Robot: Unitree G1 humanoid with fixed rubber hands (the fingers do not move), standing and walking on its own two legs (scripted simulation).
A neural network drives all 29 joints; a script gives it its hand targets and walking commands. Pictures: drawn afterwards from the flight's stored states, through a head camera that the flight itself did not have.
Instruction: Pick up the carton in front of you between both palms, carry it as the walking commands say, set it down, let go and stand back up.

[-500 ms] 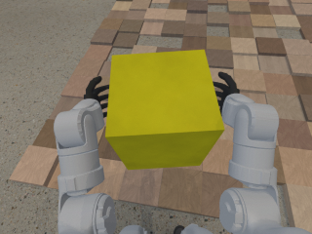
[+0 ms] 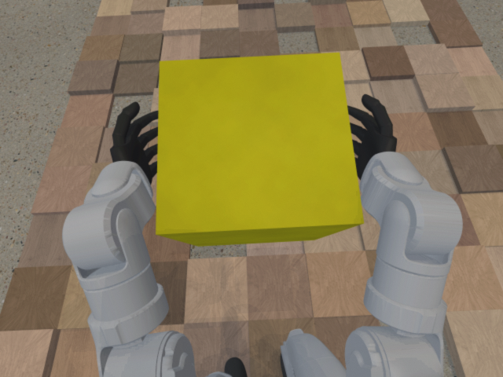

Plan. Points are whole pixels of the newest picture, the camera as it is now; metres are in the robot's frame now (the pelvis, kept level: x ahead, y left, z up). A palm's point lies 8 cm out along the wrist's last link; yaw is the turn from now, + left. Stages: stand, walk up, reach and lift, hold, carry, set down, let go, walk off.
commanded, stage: carry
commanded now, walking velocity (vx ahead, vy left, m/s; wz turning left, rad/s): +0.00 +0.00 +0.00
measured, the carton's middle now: (253, 170) +0.40 -0.04 +0.06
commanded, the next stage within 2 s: none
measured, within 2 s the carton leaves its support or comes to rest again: neither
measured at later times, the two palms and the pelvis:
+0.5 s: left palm (100, 112) +0.49 +0.16 +0.13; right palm (309, 72) +0.50 -0.14 +0.13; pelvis +0.16 -0.02 -0.01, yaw +2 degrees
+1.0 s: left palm (107, 8) +0.75 +0.17 +0.12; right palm out of the picture +0.73 -0.13 +0.12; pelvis +0.39 +0.03 -0.01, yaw +0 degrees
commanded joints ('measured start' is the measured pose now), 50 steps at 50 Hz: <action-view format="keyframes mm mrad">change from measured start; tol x32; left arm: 1 -445 -541 -626 55 -122 17 -34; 22 -847 -987 -718 373 -359 6 -131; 50 -562 -876 -651 366 -188 8 -76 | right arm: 1 -681 724 815 -98 407 31 142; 15 -573 828 479 445 133 110 135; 50 -693 916 681 236 314 7 181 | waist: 1 90 68 -737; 6 156 -236 -678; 22 99 204 -496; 29 215 -361 -551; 50 82 25 -591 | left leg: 1 452 159 -96 127 763 77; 6 -108 18 -139 309 -366 -59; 23 347 295 -375 -17 44 129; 33 -628 23 -60 620 -390 -17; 40 254 -84 123 40 143 -15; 42 614 167 -238 83 128 59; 44 660 350 -664 -24 208 175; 50 405 278 -378 -112 308 88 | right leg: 1 289 30 -111 -389 403 -13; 5 737 -359 238 -314 1353 -231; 15 504 -193 65 -327 909 -111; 22 38 -25 -110 -149 -64 -70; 32 933 -359 390 -347 769 -289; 40 529 -165 -103 -198 1010 -69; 43 -5 42 -61 356 -90 -11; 50 -84 -88 -30 246 110 -20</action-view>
